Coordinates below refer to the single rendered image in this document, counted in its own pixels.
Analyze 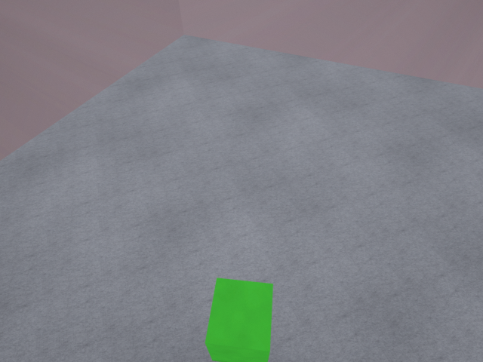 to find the carton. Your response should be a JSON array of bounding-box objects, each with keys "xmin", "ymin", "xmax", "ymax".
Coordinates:
[{"xmin": 205, "ymin": 278, "xmax": 273, "ymax": 362}]

